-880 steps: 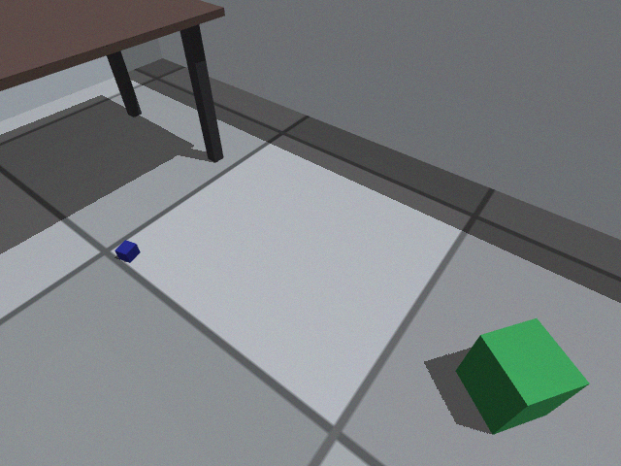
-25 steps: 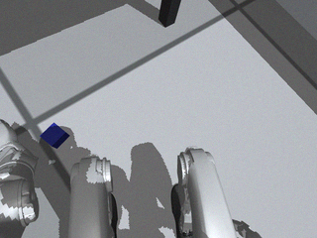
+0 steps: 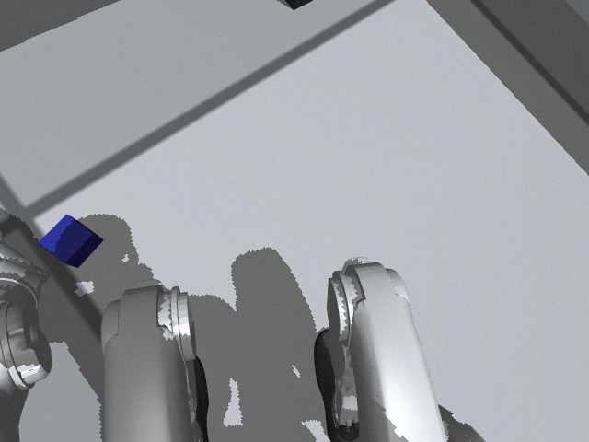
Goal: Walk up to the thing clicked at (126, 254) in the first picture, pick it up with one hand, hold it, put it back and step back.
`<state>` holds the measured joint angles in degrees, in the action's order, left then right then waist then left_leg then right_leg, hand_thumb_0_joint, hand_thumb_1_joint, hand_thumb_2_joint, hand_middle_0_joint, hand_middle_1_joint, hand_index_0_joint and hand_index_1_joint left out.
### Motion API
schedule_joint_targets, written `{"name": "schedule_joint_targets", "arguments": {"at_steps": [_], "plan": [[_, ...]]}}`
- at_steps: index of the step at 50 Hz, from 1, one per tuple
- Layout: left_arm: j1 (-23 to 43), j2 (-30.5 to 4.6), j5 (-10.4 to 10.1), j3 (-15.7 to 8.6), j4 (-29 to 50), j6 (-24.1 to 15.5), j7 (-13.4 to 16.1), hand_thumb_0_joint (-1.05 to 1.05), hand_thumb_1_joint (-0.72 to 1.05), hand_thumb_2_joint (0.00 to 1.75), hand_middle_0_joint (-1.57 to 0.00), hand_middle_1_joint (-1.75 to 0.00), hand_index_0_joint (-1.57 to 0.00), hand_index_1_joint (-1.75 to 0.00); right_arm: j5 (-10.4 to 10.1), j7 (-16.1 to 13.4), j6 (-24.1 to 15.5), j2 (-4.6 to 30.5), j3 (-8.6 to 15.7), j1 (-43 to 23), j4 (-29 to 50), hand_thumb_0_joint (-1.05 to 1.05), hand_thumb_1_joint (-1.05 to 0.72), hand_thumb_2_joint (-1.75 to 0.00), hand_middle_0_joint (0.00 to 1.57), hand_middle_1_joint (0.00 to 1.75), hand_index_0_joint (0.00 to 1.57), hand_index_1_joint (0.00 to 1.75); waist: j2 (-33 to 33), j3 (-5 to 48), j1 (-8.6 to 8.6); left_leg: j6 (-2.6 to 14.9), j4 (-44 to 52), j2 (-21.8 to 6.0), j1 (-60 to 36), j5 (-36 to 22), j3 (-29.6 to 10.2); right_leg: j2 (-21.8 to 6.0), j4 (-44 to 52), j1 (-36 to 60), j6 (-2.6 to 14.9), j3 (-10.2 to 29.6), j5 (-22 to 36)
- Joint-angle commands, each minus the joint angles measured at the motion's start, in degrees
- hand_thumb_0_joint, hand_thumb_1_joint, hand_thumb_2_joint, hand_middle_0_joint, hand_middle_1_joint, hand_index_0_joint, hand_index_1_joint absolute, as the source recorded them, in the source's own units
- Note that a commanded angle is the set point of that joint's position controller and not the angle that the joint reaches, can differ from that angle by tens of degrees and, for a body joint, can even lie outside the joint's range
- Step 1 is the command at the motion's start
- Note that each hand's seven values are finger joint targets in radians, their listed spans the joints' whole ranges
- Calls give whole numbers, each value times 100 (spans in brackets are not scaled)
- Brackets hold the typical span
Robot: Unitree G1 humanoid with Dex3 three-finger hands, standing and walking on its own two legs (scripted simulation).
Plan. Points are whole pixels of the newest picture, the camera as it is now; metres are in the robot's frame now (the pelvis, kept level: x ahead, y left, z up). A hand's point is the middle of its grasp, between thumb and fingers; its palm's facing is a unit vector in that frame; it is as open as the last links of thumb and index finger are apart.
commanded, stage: rise first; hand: left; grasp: from above
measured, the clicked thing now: (72, 241) +0.43 +0.34 -0.30
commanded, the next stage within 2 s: approach in 0.44 s
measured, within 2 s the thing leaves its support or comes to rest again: neither
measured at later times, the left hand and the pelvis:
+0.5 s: hand (11, 249) +0.39 +0.37 -0.18, palm faces -0.19 -0.37 -0.91, open 12.5 cm; pelvis +0.00 +0.00 -0.01, yaw -1 degrees
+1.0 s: hand (48, 207) +0.46 +0.34 -0.21, palm faces -0.23 -0.36 -0.91, open 14.3 cm; pelvis +0.00 +0.01 -0.02, yaw -5 degrees
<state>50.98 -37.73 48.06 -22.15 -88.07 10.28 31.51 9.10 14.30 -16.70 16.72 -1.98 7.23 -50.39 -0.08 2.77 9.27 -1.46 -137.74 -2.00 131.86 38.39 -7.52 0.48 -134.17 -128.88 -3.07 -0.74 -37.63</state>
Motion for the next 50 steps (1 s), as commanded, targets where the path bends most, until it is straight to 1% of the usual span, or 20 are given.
{"name": "schedule_joint_targets", "arguments": {"at_steps": [1,3,6,9,11,13,21,23,25,26,27,30,32,33,35,40,42,43,46,50], "plan": [[1290,-1753,69,-40,591,-30,254,0,-31,81,-37,-67,-34,-71,-53,5,-106,1319,378,1180,34,0,-89,-90,20,30,20,30,1194,3623,-33,267,1363,60,-2507,-675,675,146,1408,1847,463,-700,675],[1322,-1728,87,11,626,-59,219,0,-30,79,-38,-66,-35,-70,-73,21,-107,1288,373,1202,21,0,-89,-90,20,30,20,30,1300,3632,-32,250,1364,71,-2560,-683,666,149,1366,1803,482,-703,665],[1307,-1884,105,-85,683,-86,209,0,-29,79,-39,-65,-35,-69,-75,36,-106,1356,369,1166,31,0,-89,-90,20,30,20,30,1400,3575,-73,235,1381,71,-2632,-681,615,151,1288,1661,495,-756,660],[1399,-1806,173,-31,649,-101,191,0,-30,79,-39,-65,-35,-69,-62,74,-107,1359,338,1276,38,0,-90,-90,20,30,20,30,1308,3546,66,244,1269,69,-2598,-856,626,159,1270,1797,476,-753,855],[1271,-1929,156,-133,624,-115,221,0,-29,79,-40,-63,-36,-68,-59,94,-109,1365,309,1239,48,0,-90,-90,20,30,20,30,1291,3535,6,263,1227,67,-2528,-905,624,159,1251,1814,468,-751,906],[1372,-1841,175,-77,626,-96,222,0,-28,77,-41,-63,-37,-67,-35,113,-110,1374,300,1328,34,0,-90,-90,20,30,20,30,1344,3627,79,240,1203,53,-2664,-1037,617,162,1235,1893,470,-765,1029],[1513,-2100,184,-229,518,-86,323,0,-27,76,-42,-61,-38,-65,-11,171,-136,1474,271,1270,44,0,-90,-90,20,30,20,30,1461,3542,94,243,1163,48,-2595,-868,555,191,1178,1732,478,-827,896],[1539,-1953,180,-78,451,-95,302,0,-26,76,-43,-60,-39,-64,-3,194,-153,1448,248,1320,21,0,-90,-90,20,30,20,30,1501,3448,165,232,1159,51,-2591,-886,565,196,1178,1752,486,-823,917],[1631,-2211,207,-196,506,-115,291,0,-26,75,-43,-61,-39,-65,9,206,-180,1487,246,1310,32,0,-90,-90,20,30,20,30,1489,3384,161,254,1146,63,-2510,-796,546,189,1171,1691,476,-837,813],[1480,-2169,198,-200,444,-96,287,0,-26,75,-43,-62,-39,-65,13,202,-172,1493,241,1305,32,0,-90,-90,20,30,20,30,1468,3403,119,246,1138,51,-2570,-822,551,203,1191,1701,479,-839,817],[1540,-2131,179,-169,413,-94,302,0,-34,83,-41,-56,-33,-64,5,209,-181,1506,238,1258,41,0,-90,-90,20,30,20,30,1490,3394,143,241,1145,45,-2545,-767,537,198,1181,1644,480,-862,778],[1751,-1955,160,32,108,-128,269,0,-50,96,-21,-78,-16,-83,26,237,-222,1560,194,1290,14,0,-88,-89,20,30,20,30,1358,3193,343,257,1055,43,-2358,-679,488,230,1178,1604,467,-891,758],[2082,-2120,273,127,76,-193,220,0,-49,95,-23,-79,-18,-83,65,254,-263,1587,136,1422,-44,0,-88,-89,20,30,20,30,1375,3097,490,267,966,51,-2295,-819,484,225,1136,1634,460,-882,887],[2110,-2073,278,207,-53,-217,209,0,-51,97,-23,-78,-18,-83,65,262,-284,1596,101,1398,-13,0,-89,-89,20,30,20,30,1334,3118,500,266,944,47,-2320,-784,464,250,1156,1668,457,-892,856],[2472,-2348,367,201,-84,-330,247,0,-52,98,-22,-78,-17,-83,86,260,-315,1692,55,1439,-26,0,-89,-89,20,30,20,30,1391,3128,630,272,914,46,-2307,-663,428,254,1183,1688,443,-930,766],[2836,-2657,635,466,-600,-514,310,0,-59,103,-17,-84,-11,-89,134,245,-339,1808,-188,1295,105,0,-89,-89,20,30,20,30,1654,2961,821,239,915,30,-2457,-509,347,284,1113,1581,461,-1045,625],[2750,-2881,714,391,-783,-535,410,0,-61,105,-14,-87,-9,-93,148,238,-341,1862,-255,1229,121,0,-89,-89,20,30,20,30,1804,3004,781,220,928,17,-2553,-608,339,296,1062,1592,466,-1087,727],[2677,-2987,730,247,-848,-515,498,0,-61,107,-12,-89,-7,-94,152,236,-327,1899,-309,1216,176,0,-89,-89,20,30,20,30,1817,3021,753,198,950,-2,-2646,-726,306,294,1028,1679,458,-1133,836],[2538,-3127,778,187,-918,-414,577,0,-61,108,-10,-92,-5,-97,181,260,-304,1892,-367,1153,220,0,-90,-90,20,30,20,30,2077,3112,733,171,968,-24,-2819,-998,298,321,975,1730,470,-1162,1087],[2435,-3214,636,67,-617,-226,599,0,-61,109,-9,-92,-3,-98,171,325,-271,1879,-395,1127,354,0,-90,-90,20,30,20,30,2277,3091,700,151,1019,-60,-2970,-1295,248,318,911,1796,457,-1202,1334]]}}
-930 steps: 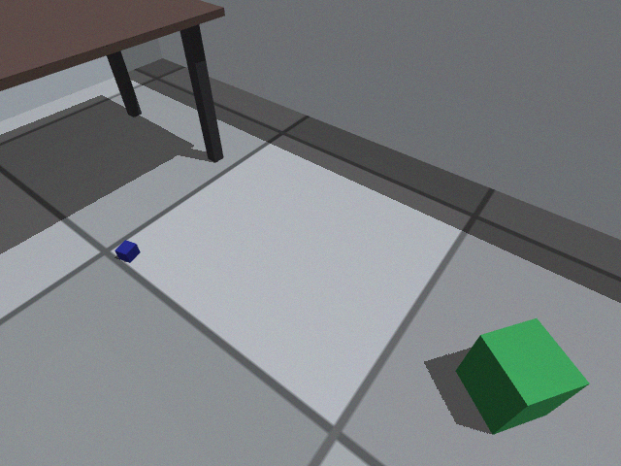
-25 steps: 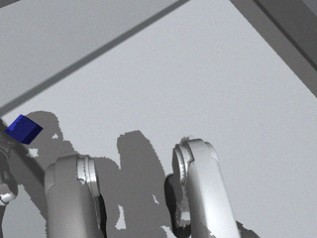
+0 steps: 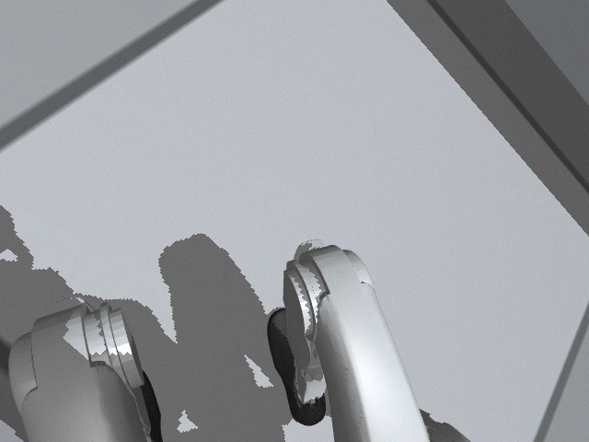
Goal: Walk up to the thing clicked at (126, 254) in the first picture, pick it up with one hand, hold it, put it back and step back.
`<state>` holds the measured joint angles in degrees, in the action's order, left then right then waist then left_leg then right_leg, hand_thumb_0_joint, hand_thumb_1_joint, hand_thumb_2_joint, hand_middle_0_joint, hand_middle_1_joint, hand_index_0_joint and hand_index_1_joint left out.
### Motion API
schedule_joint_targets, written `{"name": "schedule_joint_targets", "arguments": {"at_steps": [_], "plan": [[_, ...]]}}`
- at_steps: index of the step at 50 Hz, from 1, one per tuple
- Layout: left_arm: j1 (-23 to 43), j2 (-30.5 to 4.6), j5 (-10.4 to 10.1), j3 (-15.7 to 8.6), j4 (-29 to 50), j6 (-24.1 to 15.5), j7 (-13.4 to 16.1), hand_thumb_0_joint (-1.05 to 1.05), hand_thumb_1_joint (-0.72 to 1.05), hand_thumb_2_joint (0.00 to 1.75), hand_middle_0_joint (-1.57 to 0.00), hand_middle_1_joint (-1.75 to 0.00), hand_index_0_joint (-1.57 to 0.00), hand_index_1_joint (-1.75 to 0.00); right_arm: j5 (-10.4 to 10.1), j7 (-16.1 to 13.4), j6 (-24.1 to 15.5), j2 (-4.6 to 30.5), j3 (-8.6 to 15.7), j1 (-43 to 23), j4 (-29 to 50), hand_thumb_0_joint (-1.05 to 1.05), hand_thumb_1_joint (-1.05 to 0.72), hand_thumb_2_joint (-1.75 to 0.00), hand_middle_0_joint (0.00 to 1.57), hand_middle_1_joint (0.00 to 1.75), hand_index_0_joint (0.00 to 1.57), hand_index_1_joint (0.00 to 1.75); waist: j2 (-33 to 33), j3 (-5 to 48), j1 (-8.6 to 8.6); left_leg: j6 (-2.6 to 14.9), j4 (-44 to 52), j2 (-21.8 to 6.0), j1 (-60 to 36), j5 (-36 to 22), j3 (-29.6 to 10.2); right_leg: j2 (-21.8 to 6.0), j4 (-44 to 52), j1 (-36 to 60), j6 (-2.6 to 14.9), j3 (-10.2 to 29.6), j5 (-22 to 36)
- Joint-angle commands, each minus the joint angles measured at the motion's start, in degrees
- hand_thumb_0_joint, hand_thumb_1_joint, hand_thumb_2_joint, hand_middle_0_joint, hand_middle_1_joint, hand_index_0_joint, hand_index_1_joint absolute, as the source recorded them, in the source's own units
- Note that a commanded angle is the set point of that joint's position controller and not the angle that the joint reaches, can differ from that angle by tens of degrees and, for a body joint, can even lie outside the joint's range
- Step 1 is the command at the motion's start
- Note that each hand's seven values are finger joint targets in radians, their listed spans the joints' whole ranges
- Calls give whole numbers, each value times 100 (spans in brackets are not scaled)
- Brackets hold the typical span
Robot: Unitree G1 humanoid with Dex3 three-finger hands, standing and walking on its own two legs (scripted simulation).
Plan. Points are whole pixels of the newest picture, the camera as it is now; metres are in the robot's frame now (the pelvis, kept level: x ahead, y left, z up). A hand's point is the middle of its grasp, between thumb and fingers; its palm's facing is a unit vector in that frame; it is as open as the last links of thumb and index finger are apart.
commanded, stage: approach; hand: left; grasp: from above
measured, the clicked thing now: out of the picture +0.39 +0.36 -0.28
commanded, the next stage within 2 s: none
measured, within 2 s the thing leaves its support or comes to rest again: neither
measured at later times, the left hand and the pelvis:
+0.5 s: hand out of the picture +0.38 +0.40 -0.17, palm faces -0.13 -0.39 -0.91, open 14.4 cm; pelvis -0.01 +0.00 +0.01, yaw +1 degrees
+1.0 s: hand out of the picture +0.39 +0.38 -0.18, palm faces -0.16 -0.39 -0.91, open 14.4 cm; pelvis +0.00 +0.00 +0.01, yaw +1 degrees
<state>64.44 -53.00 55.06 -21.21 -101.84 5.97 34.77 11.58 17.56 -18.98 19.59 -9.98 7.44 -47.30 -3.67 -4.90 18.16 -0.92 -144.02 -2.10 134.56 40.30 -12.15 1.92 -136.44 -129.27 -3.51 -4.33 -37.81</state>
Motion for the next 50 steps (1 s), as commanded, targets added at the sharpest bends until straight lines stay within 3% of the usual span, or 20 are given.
{"name": "schedule_joint_targets", "arguments": {"at_steps": [1,3,5,7,12,15,16,17,18,20,22,24,26,27,29,33,37,40,46,50], "plan": [[989,-1716,-107,-102,945,246,278,0,-61,109,-8,-93,-3,-98,-97,22,-10,1581,419,1108,70,0,-90,-90,20,30,20,30,2772,4009,-276,87,1660,-53,-3350,-1616,725,190,1144,1933,515,-818,1446],[718,-1743,-239,-308,1133,339,293,0,-61,109,-8,-92,-2,-98,-123,74,36,1560,450,1106,102,0,-90,-90,20,30,20,30,2824,4182,-402,71,1685,-62,-3408,-1793,713,171,1108,2081,511,-812,1598],[427,-1525,-357,-272,1270,448,179,0,-61,108,-8,-94,-3,-99,-153,129,67,1479,519,1125,92,0,-90,-90,20,30,20,30,2750,4169,-430,102,1647,-53,-3282,-1770,752,183,1130,2037,504,-776,1598],[312,-1398,-526,-410,1562,522,142,0,-61,106,-8,-94,-3,-98,-184,166,98,1445,576,1217,80,0,-90,-90,20,30,20,30,2607,4302,-513,125,1630,-45,-3103,-1771,788,187,1194,2245,482,-742,1663],[339,-877,-820,-352,1940,657,93,0,-61,103,-8,-96,-4,-99,-217,229,47,1411,738,1436,-44,0,-90,-90,20,30,20,30,2445,4165,-414,139,1709,-38,-3014,-1451,755,157,1273,1887,495,-743,1424],[704,-813,-797,-221,1861,673,105,0,-61,105,-8,-97,-4,-100,-204,223,-17,1453,789,1611,-266,0,-90,-90,20,30,20,30,2358,3872,-252,145,1727,-34,-2884,-1154,738,156,1344,1639,507,-717,1173],[681,-948,-791,-364,1708,683,136,0,-61,105,-8,-96,-4,-100,-189,214,-36,1517,813,1678,-352,0,-90,-90,20,30,20,30,2211,3781,-220,168,1692,-39,-2762,-991,722,154,1382,1631,497,-730,1017],[855,-592,-821,-58,1642,678,126,0,-61,104,-8,-97,-4,-100,-219,208,-98,1487,776,1474,-197,0,-90,-90,20,30,20,30,2115,3702,-187,172,1732,-27,-2709,-740,700,155,1430,1509,504,-733,780],[1103,-515,-805,90,1633,662,114,0,-61,105,-8,-97,-4,-101,-185,190,-131,1469,777,1569,-330,0,-90,-90,20,30,20,30,2178,3642,-58,168,1676,-17,-2755,-777,747,172,1495,1510,507,-701,827],[1281,-892,-749,-86,1466,635,182,0,-61,105,-8,-97,-5,-101,-156,168,-198,1506,740,1695,-463,0,-90,-90,20,30,20,30,2056,3479,-29,173,1672,-1,-2672,-633,714,152,1529,1478,486,-707,654],[1413,-852,-707,74,1195,626,194,0,-61,105,-8,-98,-5,-102,-138,151,-262,1529,715,1602,-491,0,-90,-90,20,30,20,30,2064,3482,-16,165,1675,3,-2689,-524,730,152,1541,1499,496,-711,526],[1504,-1074,-628,-16,1004,641,225,0,-61,103,-8,-100,-6,-102,-117,151,-295,1457,556,1633,-502,0,-90,-90,20,30,20,30,1968,3529,-3,174,1630,4,-2674,-621,715,141,1544,1632,472,-719,611],[1513,-1196,-575,94,796,652,217,0,-61,104,-9,-99,-6,-102,-114,112,-315,1580,584,1476,-423,0,-90,-90,20,30,20,30,1976,3487,6,190,1619,14,-2586,-559,758,164,1556,1698,473,-690,560],[1561,-1434,-508,-32,800,659,234,0,-61,104,-9,-99,-5,-102,-107,97,-311,1578,543,1552,-448,0,-90,-90,20,30,20,30,1994,3585,-33,194,1603,10,-2598,-661,784,170,1588,1853,462,-675,658],[1627,-1448,-455,134,700,704,182,0,-61,103,-9,-99,-6,-102,-121,79,-330,1615,483,1320,-262,0,-90,-90,20,30,20,30,2135,3543,-15,185,1655,5,-2649,-655,770,169,1534,1763,478,-695,638],[1365,-1661,-411,87,553,750,96,0,-61,105,-9,-98,-5,-102,-144,56,-294,1648,425,1362,-228,0,-90,-90,20,30,20,30,2287,3725,-95,151,1658,-11,-2789,-1047,738,200,1404,1960,488,-745,1003],[978,-1635,-438,129,750,769,-73,0,-61,104,-8,-97,-5,-101,-200,75,-264,1621,404,1242,-78,0,-90,-90,20,30,20,30,2416,3791,-201,134,1730,-6,-2929,-1271,695,215,1291,1941,501,-786,1161],[644,-1584,-436,24,1166,711,-109,0,-61,104,-8,-97,-5,-100,-241,115,-224,1573,445,1198,47,0,-90,-90,20,30,20,30,2459,3966,-403,134,1756,1,-2948,-1377,730,229,1274,2090,512,-774,1239],[441,-1178,-612,-134,2173,642,-93,0,-61,106,-8,-94,-4,-98,-292,190,-161,1436,669,1291,23,0,-90,-90,20,30,20,30,2698,4193,-525,110,1820,-8,-3219,-1320,770,178,1272,1844,532,-722,1210],[588,-723,-628,175,2255,619,-139,0,-61,106,-8,-94,-4,-99,-296,203,-120,1369,749,1388,-101,0,-90,-90,20,30,20,30,2542,4151,-384,150,1753,7,-3005,-1115,817,189,1349,1727,538,-668,1091]]}}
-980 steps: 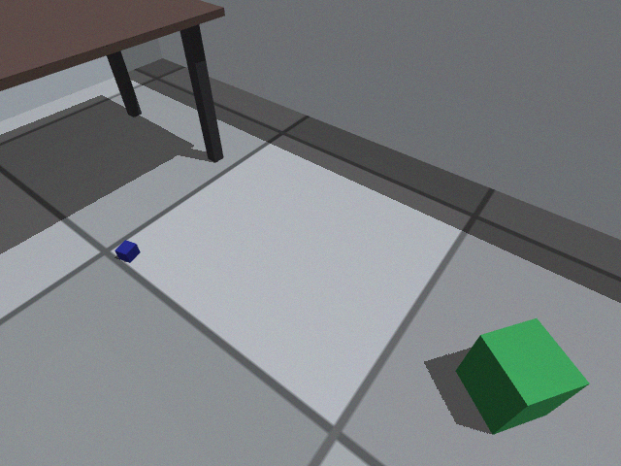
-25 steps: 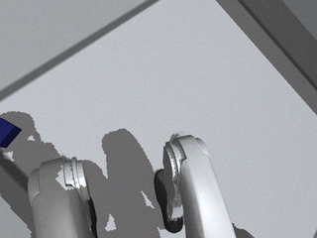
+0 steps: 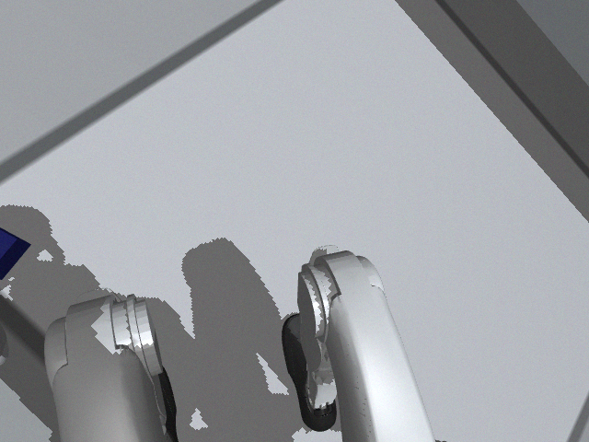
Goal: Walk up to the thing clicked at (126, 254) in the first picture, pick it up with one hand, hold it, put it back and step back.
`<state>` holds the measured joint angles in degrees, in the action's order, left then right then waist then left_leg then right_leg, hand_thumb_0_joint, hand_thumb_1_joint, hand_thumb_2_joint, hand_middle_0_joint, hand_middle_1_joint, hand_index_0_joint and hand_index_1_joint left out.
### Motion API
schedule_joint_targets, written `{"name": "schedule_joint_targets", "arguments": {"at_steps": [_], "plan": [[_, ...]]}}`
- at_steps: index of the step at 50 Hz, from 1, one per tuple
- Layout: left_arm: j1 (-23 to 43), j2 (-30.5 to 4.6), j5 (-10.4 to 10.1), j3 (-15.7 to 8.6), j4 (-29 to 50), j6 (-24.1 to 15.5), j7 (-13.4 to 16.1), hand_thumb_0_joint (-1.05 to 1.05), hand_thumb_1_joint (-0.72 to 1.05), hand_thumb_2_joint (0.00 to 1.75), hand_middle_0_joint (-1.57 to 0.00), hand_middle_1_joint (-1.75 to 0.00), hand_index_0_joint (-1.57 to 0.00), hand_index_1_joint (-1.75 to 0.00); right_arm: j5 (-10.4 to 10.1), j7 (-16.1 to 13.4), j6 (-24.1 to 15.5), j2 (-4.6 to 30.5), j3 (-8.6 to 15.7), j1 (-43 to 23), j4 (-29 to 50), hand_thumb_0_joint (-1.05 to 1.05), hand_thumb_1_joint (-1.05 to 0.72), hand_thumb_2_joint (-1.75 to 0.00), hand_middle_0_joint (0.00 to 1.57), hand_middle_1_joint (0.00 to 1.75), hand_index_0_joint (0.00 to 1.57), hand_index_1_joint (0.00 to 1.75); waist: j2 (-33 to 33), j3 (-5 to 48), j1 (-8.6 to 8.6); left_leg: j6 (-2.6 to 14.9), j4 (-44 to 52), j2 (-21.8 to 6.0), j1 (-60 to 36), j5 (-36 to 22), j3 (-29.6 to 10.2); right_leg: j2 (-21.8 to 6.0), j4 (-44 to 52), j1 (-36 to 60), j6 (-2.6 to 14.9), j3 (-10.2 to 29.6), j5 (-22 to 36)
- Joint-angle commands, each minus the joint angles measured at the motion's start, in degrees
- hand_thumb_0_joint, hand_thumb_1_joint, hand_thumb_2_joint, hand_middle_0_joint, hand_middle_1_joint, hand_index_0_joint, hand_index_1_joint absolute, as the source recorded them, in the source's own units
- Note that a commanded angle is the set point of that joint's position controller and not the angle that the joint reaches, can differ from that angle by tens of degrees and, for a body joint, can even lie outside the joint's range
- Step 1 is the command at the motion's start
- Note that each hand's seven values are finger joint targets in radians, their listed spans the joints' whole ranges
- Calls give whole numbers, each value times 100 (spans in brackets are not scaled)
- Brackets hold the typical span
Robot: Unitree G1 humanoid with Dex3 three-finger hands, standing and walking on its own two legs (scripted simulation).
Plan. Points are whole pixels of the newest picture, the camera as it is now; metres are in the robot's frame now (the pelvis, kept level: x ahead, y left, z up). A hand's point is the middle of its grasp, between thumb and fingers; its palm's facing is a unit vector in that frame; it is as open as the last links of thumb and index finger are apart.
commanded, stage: approach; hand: left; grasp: from above
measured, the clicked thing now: out of the picture +0.40 +0.36 -0.29
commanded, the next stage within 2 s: none
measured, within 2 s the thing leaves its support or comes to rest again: neither
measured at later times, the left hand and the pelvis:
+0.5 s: hand out of the picture +0.40 +0.38 -0.19, palm faces -0.19 -0.39 -0.90, open 14.4 cm; pelvis +0.00 +0.00 +0.00, yaw +0 degrees
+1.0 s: hand out of the picture +0.39 +0.39 -0.17, palm faces -0.21 -0.36 -0.91, open 14.3 cm; pelvis +0.00 +0.00 +0.00, yaw +2 degrees
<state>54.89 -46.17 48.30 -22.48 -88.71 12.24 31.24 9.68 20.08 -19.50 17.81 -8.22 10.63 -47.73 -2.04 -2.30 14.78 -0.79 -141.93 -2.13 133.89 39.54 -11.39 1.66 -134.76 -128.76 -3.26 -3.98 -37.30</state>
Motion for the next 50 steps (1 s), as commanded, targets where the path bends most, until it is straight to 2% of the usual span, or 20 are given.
{"name": "schedule_joint_targets", "arguments": {"at_steps": [1,4,7,9,11,13,17,18,19,26,30,33,35,37,41,43,45,46,48,50], "plan": [[1653,-1346,85,367,918,-24,172,0,-61,106,-9,-94,-4,-98,-100,-57,-84,1547,599,1104,-87,0,-90,-90,20,30,20,30,2246,3741,54,146,1541,17,-2872,-967,706,188,1170,1524,503,-708,959],[1836,-1542,199,310,649,-119,173,0,-61,106,-9,-95,-5,-99,-38,-84,-110,1627,611,1279,-251,0,-90,-90,20,30,20,30,2092,3532,123,149,1471,30,-2750,-940,722,187,1223,1524,495,-689,905],[2081,-1245,281,593,93,-257,158,0,-61,106,-9,-96,-5,-100,-11,-99,-187,1640,553,1207,-220,0,-90,-90,20,30,20,30,1797,3302,291,170,1429,50,-2597,-652,697,191,1295,1499,489,-723,625],[2048,-1650,326,392,-133,-313,218,0,-61,105,-9,-98,-6,-101,-3,-141,-224,1749,528,1251,-286,0,-90,-90,20,30,20,30,1676,3243,230,185,1433,53,-2549,-473,669,186,1328,1473,468,-751,427],[2051,-1596,357,540,-295,-350,202,0,-61,103,-9,-98,-6,-101,24,-161,-257,1702,458,1033,-121,0,-90,-90,20,30,20,30,1813,3290,172,168,1479,66,-2613,-466,722,193,1316,1550,486,-727,402],[2115,-1963,410,278,-340,-322,257,0,-61,103,-10,-98,-7,-101,30,-167,-246,1753,414,1206,-209,0,-90,-90,20,30,20,30,1836,3361,164,161,1469,49,-2695,-692,679,158,1243,1562,466,-760,624],[2018,-1918,331,213,-603,-226,355,0,-61,105,-9,-97,-5,-101,22,-167,-222,1752,386,1163,-157,0,-90,-90,20,30,20,30,1945,3483,153,144,1456,18,-2763,-938,687,183,1220,1740,463,-772,896],[1978,-1734,323,354,-571,-206,334,0,-61,105,-10,-97,-6,-100,51,-158,-241,1724,359,1077,-55,0,-90,-90,20,30,20,30,1889,3395,187,158,1409,34,-2672,-964,718,189,1220,1711,459,-752,922],[1695,-1929,285,144,-640,-170,349,0,-61,105,-10,-96,-6,-100,44,-163,-221,1746,406,1168,-154,0,-90,-90,20,30,20,30,1858,3408,104,164,1426,30,-2676,-1007,741,197,1272,1862,448,-739,959],[1897,-1816,148,61,315,-158,464,0,-61,104,-10,-95,-6,-99,28,-65,-186,1675,470,1092,-60,0,-90,-90,20,30,20,30,2430,3843,15,87,1530,4,-3104,-1241,692,157,1097,1779,494,-762,1146],[1562,-1742,144,-54,1005,-100,469,0,-61,107,-9,-94,-4,-98,-29,-33,-74,1599,622,1066,-20,0,-90,-90,20,30,20,30,2726,4387,-217,75,1613,28,-3411,-1275,774,131,1120,1871,531,-695,1160],[1170,-1480,131,92,937,-30,328,0,-61,106,-8,-93,-3,-98,-120,-46,36,1537,733,1006,-86,0,-89,-90,20,30,20,30,2482,4221,-309,135,1660,55,-3064,-1074,839,151,1214,1732,532,-620,1021],[1071,-1262,181,267,793,-22,161,0,-61,105,-8,-94,-4,-99,-119,-49,39,1507,759,1036,-131,0,-89,-89,20,30,20,30,2195,3893,-221,177,1630,80,-2749,-990,856,163,1253,1646,512,-592,934],[884,-1488,271,80,545,-60,112,0,-61,104,-9,-94,-5,-98,-92,-74,31,1565,792,1157,-260,0,-89,-89,20,30,20,30,1786,3629,-204,226,1515,91,-2487,-959,857,167,1288,1660,484,-568,911],[1390,-1254,360,404,34,-294,30,0,-59,102,-12,-91,-8,-95,-30,-124,-120,1644,694,1159,-193,0,-89,-89,20,30,20,30,1254,3141,149,282,1464,111,-2158,-491,793,184,1441,1565,459,-590,444],[1699,-1682,441,276,-217,-461,95,0,-56,98,-13,-93,-11,-95,46,-179,-179,1777,671,1270,-289,0,-89,-89,20,30,20,30,1232,2943,341,273,1462,112,-2153,-258,746,186,1482,1488,452,-615,191],[2091,-1419,458,612,-216,-612,113,0,-56,99,-13,-93,-11,-96,67,-213,-272,1703,612,1138,-191,0,-89,-89,20,30,20,30,1413,2948,422,232,1538,113,-2397,-61,734,190,1503,1492,468,-641,16],[2139,-1839,461,343,-313,-643,211,0,-55,98,-13,-95,-11,-97,80,-243,-288,1770,594,1212,-222,0,-89,-89,20,30,20,30,1384,3072,366,230,1526,99,-2490,-78,708,175,1519,1575,449,-659,25],[2460,-1901,462,443,-162,-686,329,0,-55,97,-14,-93,-12,-96,94,-260,-323,1713,494,1105,-180,0,-89,-89,20,30,20,30,1743,3372,291,182,1523,74,-2744,-256,735,168,1420,1619,466,-683,207],[2526,-2183,450,234,-117,-597,455,0,-58,100,-12,-94,-9,-97,88,-258,-307,1719,449,1056,-137,0,-89,-90,20,30,20,30,2063,3615,184,142,1518,34,-2952,-536,742,147,1328,1604,468,-711,473]]}}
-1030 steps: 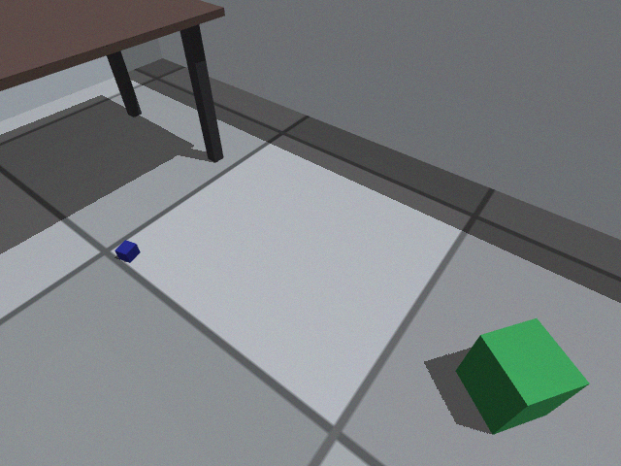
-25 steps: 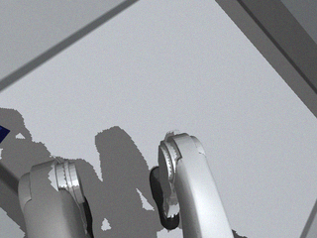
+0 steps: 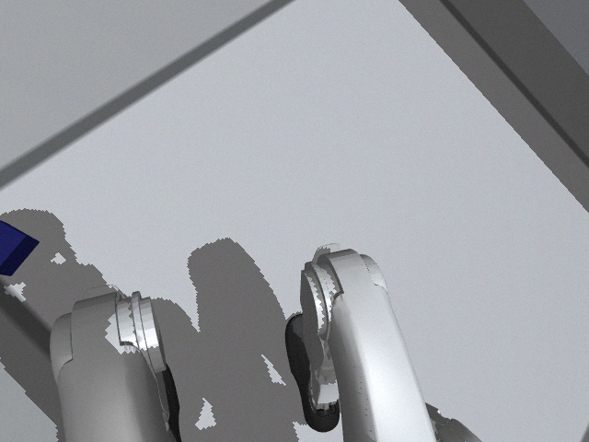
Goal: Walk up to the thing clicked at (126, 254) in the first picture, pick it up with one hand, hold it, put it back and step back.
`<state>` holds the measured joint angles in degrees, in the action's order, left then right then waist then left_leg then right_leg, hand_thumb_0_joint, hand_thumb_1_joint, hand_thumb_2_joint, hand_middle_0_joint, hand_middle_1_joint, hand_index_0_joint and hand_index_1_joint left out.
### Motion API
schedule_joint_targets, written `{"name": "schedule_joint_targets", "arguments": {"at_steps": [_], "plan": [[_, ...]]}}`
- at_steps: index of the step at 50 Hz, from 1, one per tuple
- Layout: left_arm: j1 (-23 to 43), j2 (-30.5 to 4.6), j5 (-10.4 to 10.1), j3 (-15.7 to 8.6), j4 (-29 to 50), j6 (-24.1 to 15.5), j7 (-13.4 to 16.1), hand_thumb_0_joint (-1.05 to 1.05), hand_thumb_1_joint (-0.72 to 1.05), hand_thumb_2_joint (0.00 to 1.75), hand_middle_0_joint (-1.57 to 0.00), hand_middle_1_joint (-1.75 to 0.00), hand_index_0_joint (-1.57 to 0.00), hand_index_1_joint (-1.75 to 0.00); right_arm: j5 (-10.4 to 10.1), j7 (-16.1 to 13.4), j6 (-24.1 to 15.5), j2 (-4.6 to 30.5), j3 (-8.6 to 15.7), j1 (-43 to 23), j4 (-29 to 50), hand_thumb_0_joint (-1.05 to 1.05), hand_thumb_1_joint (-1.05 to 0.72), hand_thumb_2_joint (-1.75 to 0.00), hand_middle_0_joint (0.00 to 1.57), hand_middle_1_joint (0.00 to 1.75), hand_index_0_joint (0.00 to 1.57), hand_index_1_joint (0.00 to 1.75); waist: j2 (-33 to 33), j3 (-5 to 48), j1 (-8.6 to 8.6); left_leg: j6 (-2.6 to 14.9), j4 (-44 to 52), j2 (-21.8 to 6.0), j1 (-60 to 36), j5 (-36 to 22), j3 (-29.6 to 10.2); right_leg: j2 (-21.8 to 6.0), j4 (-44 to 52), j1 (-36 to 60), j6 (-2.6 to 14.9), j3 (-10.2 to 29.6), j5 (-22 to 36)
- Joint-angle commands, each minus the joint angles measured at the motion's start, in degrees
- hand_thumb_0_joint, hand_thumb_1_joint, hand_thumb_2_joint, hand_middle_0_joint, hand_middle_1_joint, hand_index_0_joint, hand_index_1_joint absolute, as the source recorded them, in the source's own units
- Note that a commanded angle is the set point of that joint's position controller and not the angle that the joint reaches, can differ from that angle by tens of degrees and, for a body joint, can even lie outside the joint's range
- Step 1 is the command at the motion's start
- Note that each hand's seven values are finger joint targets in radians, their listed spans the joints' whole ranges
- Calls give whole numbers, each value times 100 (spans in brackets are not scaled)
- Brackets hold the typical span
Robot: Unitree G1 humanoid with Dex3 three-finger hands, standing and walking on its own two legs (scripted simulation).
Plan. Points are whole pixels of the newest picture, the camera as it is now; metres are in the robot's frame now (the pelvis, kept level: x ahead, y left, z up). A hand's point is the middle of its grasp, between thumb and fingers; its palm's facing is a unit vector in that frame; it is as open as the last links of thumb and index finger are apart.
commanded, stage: approach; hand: left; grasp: from above
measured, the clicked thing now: (0, 246) +0.41 +0.35 -0.29
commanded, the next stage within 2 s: none
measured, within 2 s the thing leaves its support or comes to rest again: neither
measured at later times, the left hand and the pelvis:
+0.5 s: hand out of the picture +0.42 +0.36 -0.18, palm faces -0.22 -0.37 -0.90, open 14.3 cm; pelvis +0.00 +0.00 +0.00, yaw +0 degrees
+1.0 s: hand out of the picture +0.42 +0.37 -0.18, palm faces -0.17 -0.36 -0.92, open 14.0 cm; pelvis +0.00 +0.00 +0.00, yaw -1 degrees
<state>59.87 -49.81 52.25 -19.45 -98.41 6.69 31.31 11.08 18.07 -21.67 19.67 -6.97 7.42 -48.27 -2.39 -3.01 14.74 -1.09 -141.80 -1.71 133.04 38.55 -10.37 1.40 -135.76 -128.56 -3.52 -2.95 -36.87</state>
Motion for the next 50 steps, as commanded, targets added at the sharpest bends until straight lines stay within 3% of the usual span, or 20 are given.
{"name": "schedule_joint_targets", "arguments": {"at_steps": [1,4,6,13,14,17,21,23,26,31,33,34,35,36,39,40,41,42,44,50], "plan": [[1939,-1740,39,-38,814,51,454,0,-58,100,-13,-94,-9,-97,-33,-45,-63,1462,310,1387,-56,0,-90,-90,20,30,20,30,2185,3731,158,160,1474,-8,-2917,-624,692,168,1435,1653,494,-771,611],[1528,-1930,-92,-448,1138,326,515,0,-61,102,-10,-94,-6,-98,-86,9,53,1490,398,1357,-8,0,-90,-90,20,30,20,30,2728,4319,-186,71,1602,-39,-3338,-1239,666,120,1210,1706,528,-813,1092],[1211,-1595,-176,-368,1117,551,415,0,-61,104,-8,-95,-4,-100,-127,67,160,1444,468,1390,-6,0,-89,-90,20,30,20,30,2797,4318,-249,43,1642,-27,-3361,-1498,691,146,1165,1722,555,-784,1316],[1075,-891,-285,-1,1198,700,105,0,-60,101,-9,-96,-6,-99,-197,141,225,1408,577,1637,-170,0,-89,-89,20,30,20,30,2079,3794,33,163,1489,12,-2785,-1392,630,166,1225,1571,497,-776,1349],[1063,-1067,-243,-127,1168,652,133,0,-61,102,-9,-97,-6,-99,-190,138,212,1474,592,1759,-271,0,-89,-89,20,30,20,30,2061,3803,73,158,1520,21,-2817,-1321,589,144,1207,1604,501,-792,1298],[1386,-1081,-79,19,1108,427,142,0,-59,103,-11,-97,-8,-100,-135,136,131,1462,496,1739,-232,0,-89,-89,20,30,20,30,1854,3589,240,218,1416,53,-2545,-923,631,168,1333,1613,484,-778,948],[1581,-1363,0,-10,1001,138,298,0,-57,101,-13,-95,-10,-98,-96,67,16,1513,424,1553,-171,0,-89,-89,20,30,20,30,1881,3591,250,229,1455,47,-2644,-435,653,197,1459,1722,500,-782,453],[1491,-1719,-3,-297,1094,75,430,0,-57,100,-12,-97,-9,-99,-86,49,-1,1516,403,1498,-160,0,-89,-89,20,30,20,30,1953,3725,90,225,1497,46,-2639,-351,690,193,1466,1821,503,-775,348],[1323,-1773,53,-392,1399,144,452,0,-61,105,-11,-96,-7,-99,-95,52,52,1439,410,1467,-83,0,-89,-89,20,30,20,30,2288,4303,-70,191,1465,35,-2963,-925,749,151,1358,1979,506,-741,886],[556,-1428,1,-396,991,404,316,0,-60,105,-12,-93,-7,-97,-132,93,160,1386,521,1452,-182,0,-89,-89,20,30,20,30,2079,3977,-220,214,1424,22,-2646,-1161,787,189,1318,1886,491,-697,1119],[480,-1261,-66,-404,905,436,283,0,-61,104,-12,-90,-7,-95,-143,102,138,1400,555,1463,-187,0,-89,-89,20,30,20,30,1975,3755,-178,217,1494,35,-2545,-1010,750,188,1301,1748,502,-737,976],[707,-881,-73,-46,878,406,214,0,-59,103,-13,-91,-9,-95,-144,122,109,1339,517,1354,-98,0,-89,-89,20,30,20,30,1961,3553,-76,220,1552,42,-2399,-833,735,210,1322,1638,517,-753,842],[776,-892,-66,15,777,387,157,0,-58,103,-14,-90,-10,-94,-125,115,73,1387,538,1394,-125,0,-89,-89,20,30,20,30,1742,3411,66,255,1476,41,-2319,-718,711,219,1391,1576,489,-757,753],[764,-1237,-71,-251,711,343,176,0,-56,102,-14,-92,-11,-95,-108,89,73,1518,590,1578,-220,0,-88,-89,20,30,20,30,1588,3389,98,263,1458,41,-2215,-722,700,223,1416,1732,474,-736,754],[1512,-867,22,223,973,100,150,0,-52,98,-17,-89,-14,-92,-59,90,-36,1469,516,1530,-182,0,-89,-89,20,30,20,30,1746,3320,358,241,1426,36,-2453,-561,626,193,1380,1482,492,-803,593],[1530,-1344,29,-61,855,36,236,0,-52,97,-17,-88,-14,-91,-52,66,-48,1563,523,1616,-291,0,-89,-89,20,30,20,30,1627,3349,341,255,1399,22,-2433,-435,598,186,1437,1586,474,-806,481],[1712,-1328,80,52,945,-29,271,0,-52,96,-17,-88,-14,-91,-42,60,-79,1547,460,1571,-214,0,-88,-89,20,30,20,30,1698,3347,351,249,1363,32,-2456,-434,611,185,1415,1523,471,-799,472],[1770,-1109,53,274,948,-90,286,0,-49,94,-19,-88,-16,-91,-50,56,-118,1484,430,1424,-166,0,-89,-89,20,30,20,30,1805,3351,324,224,1412,34,-2581,-349,633,192,1431,1527,493,-796,370],[1621,-1612,116,-74,982,-110,417,0,-50,94,-18,-89,-15,-91,-43,41,-132,1557,442,1475,-244,0,-89,-89,20,30,20,30,2041,3512,155,201,1484,14,-2777,-306,620,176,1397,1545,491,-833,311],[1201,-1472,-30,-299,1147,207,456,0,-58,100,-13,-92,-9,-95,-79,126,4,1455,501,1377,-111,0,-89,-90,20,30,20,30,2519,4106,-129,108,1536,-7,-3164,-1144,682,131,1216,1630,531,-810,1035]]}}
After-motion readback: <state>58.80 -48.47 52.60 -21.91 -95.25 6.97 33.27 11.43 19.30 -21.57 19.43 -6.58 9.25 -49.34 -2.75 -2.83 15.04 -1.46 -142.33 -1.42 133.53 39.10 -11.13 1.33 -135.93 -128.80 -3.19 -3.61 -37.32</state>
